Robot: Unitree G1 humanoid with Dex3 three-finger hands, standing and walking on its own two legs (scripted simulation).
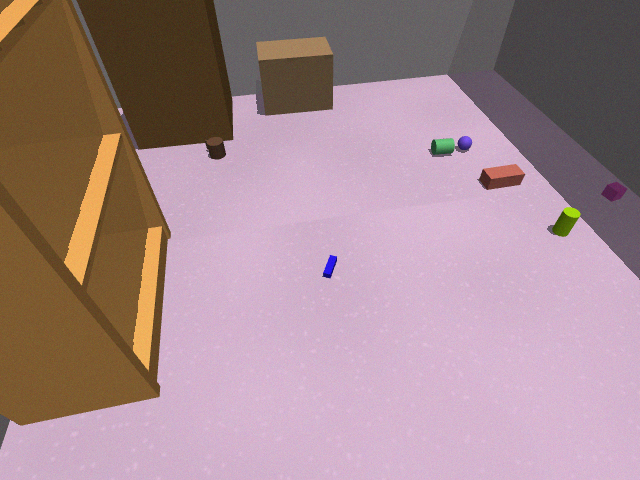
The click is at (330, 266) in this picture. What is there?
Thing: small brick
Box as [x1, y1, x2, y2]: [323, 255, 336, 277]
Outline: 336,256 330,255 323,272 323,276 330,277 336,261
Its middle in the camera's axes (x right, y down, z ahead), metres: +0.04 +0.09 +1.60
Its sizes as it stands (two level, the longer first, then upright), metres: 0.100 0.030 0.025
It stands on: the floor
